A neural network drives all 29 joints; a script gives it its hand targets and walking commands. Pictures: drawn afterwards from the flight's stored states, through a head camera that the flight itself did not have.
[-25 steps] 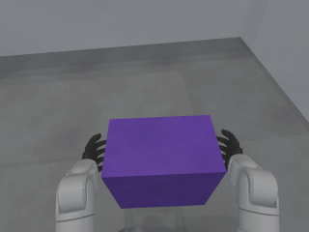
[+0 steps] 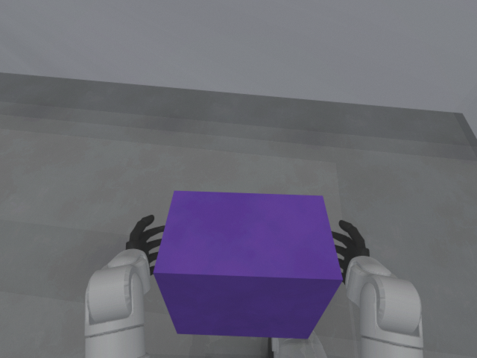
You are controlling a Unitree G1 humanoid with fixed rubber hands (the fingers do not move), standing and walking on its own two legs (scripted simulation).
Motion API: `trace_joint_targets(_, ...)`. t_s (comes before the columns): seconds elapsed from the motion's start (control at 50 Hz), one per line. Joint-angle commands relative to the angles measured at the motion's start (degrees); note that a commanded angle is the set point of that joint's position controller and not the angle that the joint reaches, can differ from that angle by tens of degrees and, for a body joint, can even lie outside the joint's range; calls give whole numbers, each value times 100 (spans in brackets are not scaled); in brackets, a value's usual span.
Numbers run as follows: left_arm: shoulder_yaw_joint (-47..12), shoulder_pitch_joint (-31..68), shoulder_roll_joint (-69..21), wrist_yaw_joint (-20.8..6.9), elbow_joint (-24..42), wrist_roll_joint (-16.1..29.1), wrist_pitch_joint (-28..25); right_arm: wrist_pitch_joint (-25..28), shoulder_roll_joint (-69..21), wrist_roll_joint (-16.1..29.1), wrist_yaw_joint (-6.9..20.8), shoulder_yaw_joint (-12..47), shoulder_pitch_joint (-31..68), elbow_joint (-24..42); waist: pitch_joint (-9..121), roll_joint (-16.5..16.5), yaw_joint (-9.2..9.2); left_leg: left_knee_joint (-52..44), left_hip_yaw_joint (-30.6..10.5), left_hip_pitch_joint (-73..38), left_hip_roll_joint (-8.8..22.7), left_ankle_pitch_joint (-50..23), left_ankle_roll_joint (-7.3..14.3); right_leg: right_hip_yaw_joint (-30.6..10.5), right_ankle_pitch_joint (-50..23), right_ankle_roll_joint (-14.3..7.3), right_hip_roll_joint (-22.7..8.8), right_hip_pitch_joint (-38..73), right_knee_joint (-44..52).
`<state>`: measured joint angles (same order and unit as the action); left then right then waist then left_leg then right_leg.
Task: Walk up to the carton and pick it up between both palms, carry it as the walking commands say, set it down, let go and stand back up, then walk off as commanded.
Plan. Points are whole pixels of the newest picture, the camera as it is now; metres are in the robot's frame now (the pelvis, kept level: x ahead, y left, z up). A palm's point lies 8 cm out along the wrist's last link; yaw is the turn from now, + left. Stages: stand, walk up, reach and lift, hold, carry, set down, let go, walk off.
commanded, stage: carry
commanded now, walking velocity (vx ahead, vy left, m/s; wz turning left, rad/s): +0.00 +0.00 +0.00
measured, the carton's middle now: (245, 269) +0.26 -0.03 -0.04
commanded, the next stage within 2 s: none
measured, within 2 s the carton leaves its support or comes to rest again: neither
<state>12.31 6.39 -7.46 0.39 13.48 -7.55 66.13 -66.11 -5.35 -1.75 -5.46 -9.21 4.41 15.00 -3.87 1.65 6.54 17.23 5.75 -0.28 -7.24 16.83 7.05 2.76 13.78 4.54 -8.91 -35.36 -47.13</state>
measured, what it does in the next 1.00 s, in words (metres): walks ahead: right foot, then left foot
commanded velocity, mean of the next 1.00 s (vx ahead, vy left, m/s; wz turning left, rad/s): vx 0.00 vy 0.00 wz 0.00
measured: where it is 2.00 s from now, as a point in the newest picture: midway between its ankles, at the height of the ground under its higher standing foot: (234, 324)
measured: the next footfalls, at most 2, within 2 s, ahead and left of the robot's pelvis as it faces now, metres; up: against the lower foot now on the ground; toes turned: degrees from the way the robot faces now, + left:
right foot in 0.14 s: +0.37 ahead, -0.12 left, +0.00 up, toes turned +15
left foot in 0.44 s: +0.35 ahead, +0.07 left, +0.00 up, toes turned +7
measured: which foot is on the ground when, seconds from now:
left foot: down 0.00-0.14, up 0.16-0.42, down 0.44-1.00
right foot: up 0.00-0.12, down 0.14-1.00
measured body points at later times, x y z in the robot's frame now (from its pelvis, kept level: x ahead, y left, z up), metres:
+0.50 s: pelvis +0.26 -0.04 +0.00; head +0.31 -0.03 +0.45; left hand +0.52 +0.16 +0.04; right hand +0.55 -0.18 +0.05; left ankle +0.31 +0.06 -0.74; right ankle +0.32 -0.10 -0.74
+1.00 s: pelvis +0.35 -0.01 +0.00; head +0.34 -0.01 +0.45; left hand +0.60 +0.19 +0.05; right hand +0.63 -0.15 +0.05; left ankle +0.31 +0.06 -0.74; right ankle +0.32 -0.10 -0.74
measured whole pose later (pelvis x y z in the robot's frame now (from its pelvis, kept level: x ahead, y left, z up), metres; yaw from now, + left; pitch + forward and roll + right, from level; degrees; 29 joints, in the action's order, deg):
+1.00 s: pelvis +0.35 -0.01 +0.00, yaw +5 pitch +4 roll +0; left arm 11.5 7.6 -6.5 1.0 13.5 -7.5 66.3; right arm -66.9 -5.3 -4.9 -3.1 -9.5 8.0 13.7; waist 5.4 -0.5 -0.9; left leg 30.6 6.7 15.9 -0.9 18.5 3.7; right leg 12.3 18.6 -1.1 -3.2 -15.4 -30.6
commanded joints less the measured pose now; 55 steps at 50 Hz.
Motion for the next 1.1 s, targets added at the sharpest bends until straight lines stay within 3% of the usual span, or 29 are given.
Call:
trace_joint_targets(0.0, -4524, 3049, -4820, -1069, 1533, 2455, -471, 424, -5218, 2713, 1879, 4746, 3744, 1552, 2411, -1345, -520, 130, 15, 40, 1361, -6027, -124, 1013, -2151, -230, 975, 2629, 1916)
trace_joint_targets(0.02, -4606, 3115, -4768, -1048, 1805, 2514, -478, 394, -5118, 2617, 1841, 4666, 3454, 1584, 2750, -1259, -532, 678, 130, 8, 1299, -6038, -181, 1062, -2447, -264, 1077, 3249, 2138)
trace_joint_targets(0.04, -4662, 3090, -4767, -1026, 1987, 2512, -473, 354, -5032, 2515, 1801, 4646, 3249, 1647, 3095, -884, -653, 1594, 438, 143, 1066, -5557, -341, 1219, -3245, -289, 1091, 4051, 2665)
trace_joint_targets(0.06, -4690, 2893, -4775, -1031, 1991, 2494, -433, 293, -4944, 2404, 1761, 4646, 3171, 1711, 3461, -366, -872, 2789, 571, 395, 748, -4349, -467, 1360, -3871, -336, 922, 4830, 3053)
trace_joint_targets(0.08, -4689, 2685, -4698, -1069, 1920, 2483, -348, 239, -4899, 2317, 1716, 4675, 3192, 1822, 3430, 329, -957, 3875, 328, 1302, 466, -1361, -499, 622, -4827, -570, 228, 5580, 3150)
trace_joint_targets(0.1, -4547, 2568, -4503, -1112, 1624, 2364, -237, 121, -4932, 2200, 1707, 4677, 2970, 1606, 3386, 1284, -788, 4833, 183, 2217, 135, 1631, -598, -818, -6649, -885, -896, 6105, 2811)
trace_joint_targets(0.12, -4492, 2478, -4385, -1130, 1375, 2207, -143, 21, -4842, 2054, 1722, 4606, 2738, 1248, 3132, 891, -686, 5205, -270, 2287, 224, 1462, -592, -1336, -7194, -1008, -1163, 5470, 2810)
trace_joint_targets(0.14, -4646, 2508, -4411, -1161, 904, 2180, -71, -18, -4627, 1912, 1730, 4453, 2399, 852, 3038, 921, -705, 5005, -593, 2809, 500, 1369, -579, -1354, -6211, -1214, -1504, 5509, 2631)
trace_joint_targets(0.16, -4665, 2384, -4532, -1257, 819, 2364, -45, 52, -4688, 1799, 1583, 4382, 2188, 994, 3610, 789, -808, 4741, -807, 3560, 760, 1707, -611, -1388, -6056, -1694, -1809, 6883, 2420)
trace_joint_targets(0.18, -4748, 2262, -4667, -1334, 764, 2482, -60, 88, -4755, 1630, 1534, 4238, 2138, 931, 3948, 805, -842, 4503, -1012, 3383, 1004, 1916, -648, -1257, -6019, -1743, -1718, 6811, 2524)
trace_joint_targets(0.2, -4809, 2414, -4731, -1347, 768, 2525, -119, 114, -4839, 1663, 1580, 4201, 2220, 724, 3996, 402, -820, 4088, -933, 2803, 1014, 1904, -682, -1088, -5816, -1571, -1450, 6004, 2644)
trace_joint_targets(0.24, -4886, 3106, -4882, -1318, 1128, 2673, -177, 162, -5011, 1977, 1654, 4214, 2882, 976, 3679, 19, -812, 2840, -559, 1699, 831, 1717, -628, -696, -4734, -1270, -1226, 4319, 2928)
trace_joint_targets(0.28, -5038, 3564, -4882, -1328, 1724, 2859, -255, 287, -5094, 2126, 1596, 4360, 3165, 1496, 3677, 185, -765, 2143, -316, 1347, 772, 981, -587, -165, -3850, -1048, -1198, 4027, 2974)
trace_joint_targets(0.32, -5018, 3531, -4831, -1321, 1851, 2851, -289, 311, -5117, 2209, 1535, 4515, 3329, 1781, 3557, 497, -738, 1651, -182, 1156, 733, 243, -550, -60, -2949, -947, -1133, 3710, 2894)
trace_joint_targets(0.38, -4891, 3081, -4725, -1263, 1820, 2685, -242, 255, -5064, 2182, 1515, 4644, 3189, 1912, 3356, 415, -677, 754, -21, 501, 729, -1118, -507, 389, -1989, -716, -734, 3000, 2586)
trace_joint_targets(0.42, -4852, 2832, -4667, -1239, 1714, 2577, -186, 204, -5079, 2158, 1558, 4700, 3068, 1879, 3389, 97, -683, 433, -683, 223, 1343, -1821, -306, 577, -1252, -485, -270, 2717, 2229)
trace_joint_targets(0.44, -4782, 2631, -4631, -1236, 1519, 2478, -130, 153, -4995, 2115, 1587, 4704, 3028, 1794, 3272, -264, -729, 442, -1111, 238, 1789, -2620, -197, 611, -529, -382, -18, 2546, 2115)
trace_joint_targets(0.46, -4743, 2589, -4584, -1234, 1392, 2424, -81, 93, -4861, 2058, 1643, 4686, 2983, 1613, 3023, -535, -746, 461, -1229, 303, 2035, -2833, -122, 534, 319, -394, 101, 2304, 2151)
trace_joint_targets(0.48, -4703, 2584, -4556, -1248, 1278, 2398, -56, 64, -4791, 2021, 1689, 4644, 2954, 1366, 2969, -593, -756, 606, -1162, 388, 2122, -3162, -33, 372, 227, -399, 131, 2451, 2404)
trace_joint_targets(0.5, -4696, 2627, -4527, -1247, 1205, 2386, -32, 45, -4712, 1990, 1719, 4578, 2923, 1226, 2981, -660, -745, 667, -1094, 456, 2047, -3245, -100, 331, -214, -402, 47, 2569, 2428)
trace_joint_targets(0.56, -4723, 2871, -4503, -1241, 1086, 2419, 20, 4, -4657, 1988, 1724, 4549, 3092, 1141, 3023, -287, -720, 829, -715, 804, 1644, -2940, -327, 397, -1560, -463, -86, 3050, 2257)
trace_joint_targets(0.64, -4665, 2871, -4589, -1262, 787, 2418, 64, -34, -4703, 1956, 1747, 4484, 3163, 910, 2916, -199, -708, 1034, -645, 703, 1591, -3397, -274, 400, -2136, -495, -84, 2801, 2052)
trace_joint_targets(0.8, -4676, 3265, -4700, -1339, 587, 2615, 76, -15, -4871, 1936, 1739, 4371, 3379, 612, 2788, -274, -696, 1188, -740, 462, 1721, -4325, -177, 504, -1761, -387, 68, 2410, 1856)
trace_joint_targets(1.08, -4806, 3133, -4779, -1307, 1107, 2681, -97, 127, -4999, 2116, 1686, 4564, 3393, 1221, 3301, -231, -696, 1313, -740, 439, 1635, -4055, -198, 348, -2145, -447, -45, 2828, 1736)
